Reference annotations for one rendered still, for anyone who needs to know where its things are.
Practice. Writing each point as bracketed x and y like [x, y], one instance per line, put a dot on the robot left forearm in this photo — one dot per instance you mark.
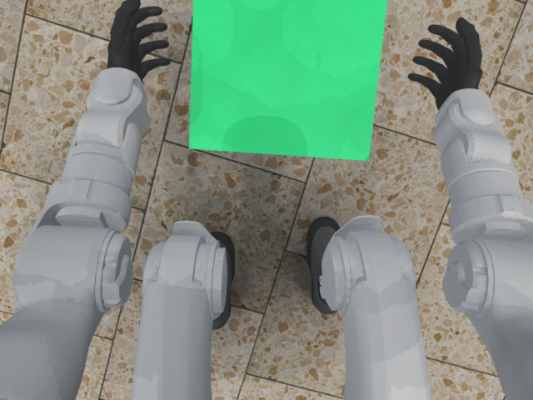
[94, 190]

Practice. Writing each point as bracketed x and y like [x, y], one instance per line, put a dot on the robot right forearm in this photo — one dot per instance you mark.
[481, 180]

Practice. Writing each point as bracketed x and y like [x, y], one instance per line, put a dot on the robot right thigh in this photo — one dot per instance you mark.
[385, 352]

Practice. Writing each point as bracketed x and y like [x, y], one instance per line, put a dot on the robot left hand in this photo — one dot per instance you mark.
[124, 50]

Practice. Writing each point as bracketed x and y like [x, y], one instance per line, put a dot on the robot left upper arm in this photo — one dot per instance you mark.
[67, 278]

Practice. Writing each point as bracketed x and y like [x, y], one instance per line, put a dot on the robot right shin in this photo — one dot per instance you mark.
[368, 223]

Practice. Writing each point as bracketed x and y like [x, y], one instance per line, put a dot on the robot right upper arm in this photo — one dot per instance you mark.
[491, 282]

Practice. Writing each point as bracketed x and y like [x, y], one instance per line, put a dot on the carton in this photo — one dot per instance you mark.
[286, 77]

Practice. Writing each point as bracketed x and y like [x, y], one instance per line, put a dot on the robot right hand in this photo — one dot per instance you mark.
[463, 64]

